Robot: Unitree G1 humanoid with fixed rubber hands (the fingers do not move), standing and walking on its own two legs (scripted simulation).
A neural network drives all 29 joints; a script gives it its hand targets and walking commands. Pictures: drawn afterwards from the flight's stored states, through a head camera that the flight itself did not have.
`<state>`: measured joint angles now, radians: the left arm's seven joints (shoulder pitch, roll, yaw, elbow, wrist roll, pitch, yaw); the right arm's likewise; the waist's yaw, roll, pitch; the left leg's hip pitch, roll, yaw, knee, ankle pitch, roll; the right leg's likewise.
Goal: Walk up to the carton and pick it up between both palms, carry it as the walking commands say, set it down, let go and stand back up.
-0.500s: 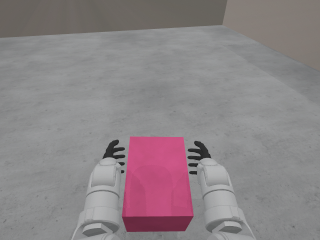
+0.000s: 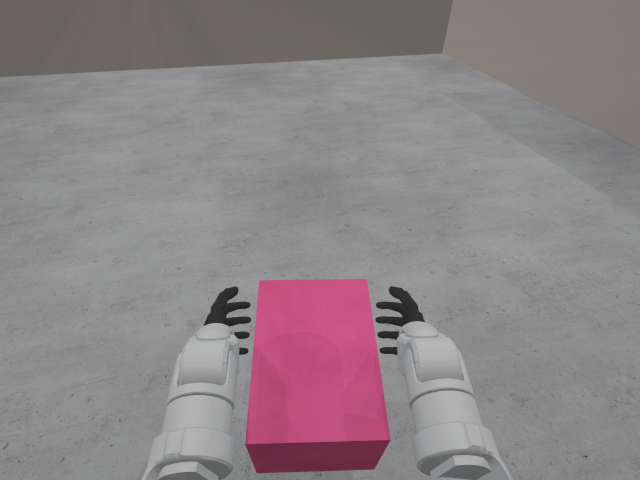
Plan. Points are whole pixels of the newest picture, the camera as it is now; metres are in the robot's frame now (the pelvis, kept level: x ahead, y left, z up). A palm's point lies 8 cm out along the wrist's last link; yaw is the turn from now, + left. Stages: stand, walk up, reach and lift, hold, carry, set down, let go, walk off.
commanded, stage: reach and lift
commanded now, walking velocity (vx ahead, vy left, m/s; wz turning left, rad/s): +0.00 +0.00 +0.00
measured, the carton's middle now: (314, 371) +0.32 +0.00 -0.05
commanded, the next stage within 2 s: hold in 0.38 s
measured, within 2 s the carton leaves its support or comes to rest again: neither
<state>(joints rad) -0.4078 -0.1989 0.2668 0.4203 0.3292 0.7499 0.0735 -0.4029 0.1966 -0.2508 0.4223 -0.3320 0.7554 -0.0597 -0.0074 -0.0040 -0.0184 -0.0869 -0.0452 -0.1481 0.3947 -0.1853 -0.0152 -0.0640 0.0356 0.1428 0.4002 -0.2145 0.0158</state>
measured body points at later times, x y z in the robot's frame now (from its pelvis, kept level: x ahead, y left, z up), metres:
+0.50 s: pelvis -0.01 +0.00 +0.00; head -0.08 +0.00 +0.44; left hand +0.30 +0.13 +0.05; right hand +0.30 -0.13 +0.05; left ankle +0.03 +0.13 -0.74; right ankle +0.01 -0.13 -0.74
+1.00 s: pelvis -0.01 +0.00 +0.00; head -0.07 +0.00 +0.44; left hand +0.30 +0.13 +0.05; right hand +0.30 -0.13 +0.05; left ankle +0.03 +0.13 -0.74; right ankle +0.01 -0.13 -0.74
